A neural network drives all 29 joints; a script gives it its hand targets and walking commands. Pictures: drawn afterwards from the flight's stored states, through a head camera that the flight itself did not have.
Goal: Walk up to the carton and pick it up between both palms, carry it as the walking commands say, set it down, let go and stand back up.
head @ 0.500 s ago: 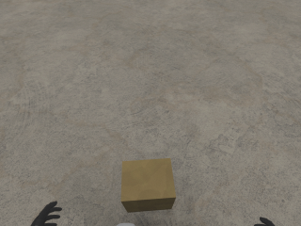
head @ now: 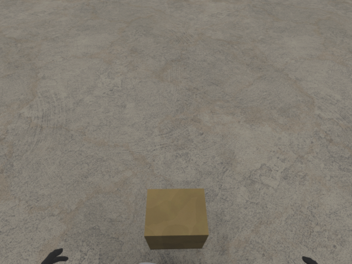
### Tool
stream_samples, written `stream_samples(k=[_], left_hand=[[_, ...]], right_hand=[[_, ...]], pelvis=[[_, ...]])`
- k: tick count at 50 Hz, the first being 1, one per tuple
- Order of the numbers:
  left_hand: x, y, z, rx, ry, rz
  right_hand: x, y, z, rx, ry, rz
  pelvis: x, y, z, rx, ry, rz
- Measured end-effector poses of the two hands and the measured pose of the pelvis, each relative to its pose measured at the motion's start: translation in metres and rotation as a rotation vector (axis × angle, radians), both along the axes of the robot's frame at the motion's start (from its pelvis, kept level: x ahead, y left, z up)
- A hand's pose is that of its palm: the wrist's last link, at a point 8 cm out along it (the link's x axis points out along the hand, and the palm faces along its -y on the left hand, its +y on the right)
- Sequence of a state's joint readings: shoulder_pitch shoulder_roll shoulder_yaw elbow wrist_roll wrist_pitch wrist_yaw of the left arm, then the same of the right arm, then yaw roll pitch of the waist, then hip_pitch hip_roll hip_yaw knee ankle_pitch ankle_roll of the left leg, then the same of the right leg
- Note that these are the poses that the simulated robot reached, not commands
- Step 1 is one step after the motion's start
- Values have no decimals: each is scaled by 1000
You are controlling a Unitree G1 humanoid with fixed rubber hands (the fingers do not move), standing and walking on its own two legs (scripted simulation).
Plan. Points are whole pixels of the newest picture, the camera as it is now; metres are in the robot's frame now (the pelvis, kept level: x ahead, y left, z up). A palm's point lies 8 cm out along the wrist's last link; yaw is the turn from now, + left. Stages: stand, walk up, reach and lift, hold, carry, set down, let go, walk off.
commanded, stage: walk up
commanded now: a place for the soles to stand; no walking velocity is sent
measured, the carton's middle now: (175, 220) +0.39 +0.03 -0.63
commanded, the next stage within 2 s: none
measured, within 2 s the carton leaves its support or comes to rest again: neither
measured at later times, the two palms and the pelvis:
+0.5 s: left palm out of the picture +0.10 +0.33 -0.11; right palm out of the picture +0.10 -0.31 -0.11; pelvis +0.00 +0.00 +0.00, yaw +1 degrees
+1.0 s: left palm out of the picture +0.09 +0.33 -0.11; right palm out of the picture +0.11 -0.31 -0.11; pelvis +0.01 +0.00 -0.01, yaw +2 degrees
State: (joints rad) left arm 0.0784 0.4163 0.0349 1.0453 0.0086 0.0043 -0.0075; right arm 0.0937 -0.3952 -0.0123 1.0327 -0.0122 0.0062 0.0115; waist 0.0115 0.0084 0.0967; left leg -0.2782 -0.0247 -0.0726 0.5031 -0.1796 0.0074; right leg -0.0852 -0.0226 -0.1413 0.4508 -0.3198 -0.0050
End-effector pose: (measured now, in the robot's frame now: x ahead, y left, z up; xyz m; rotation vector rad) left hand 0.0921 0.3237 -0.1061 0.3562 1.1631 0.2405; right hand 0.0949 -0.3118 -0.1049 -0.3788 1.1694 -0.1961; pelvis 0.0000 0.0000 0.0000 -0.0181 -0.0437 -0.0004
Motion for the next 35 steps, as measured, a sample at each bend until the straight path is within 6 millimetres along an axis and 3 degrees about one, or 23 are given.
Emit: stream_samples(k=[35], left_hand=[[7,2,1,13,-31,22]], right_hand=[[9,-4,-5,-5,5,29]], pelvis=[[6,-3,-5,7,-1,27]])
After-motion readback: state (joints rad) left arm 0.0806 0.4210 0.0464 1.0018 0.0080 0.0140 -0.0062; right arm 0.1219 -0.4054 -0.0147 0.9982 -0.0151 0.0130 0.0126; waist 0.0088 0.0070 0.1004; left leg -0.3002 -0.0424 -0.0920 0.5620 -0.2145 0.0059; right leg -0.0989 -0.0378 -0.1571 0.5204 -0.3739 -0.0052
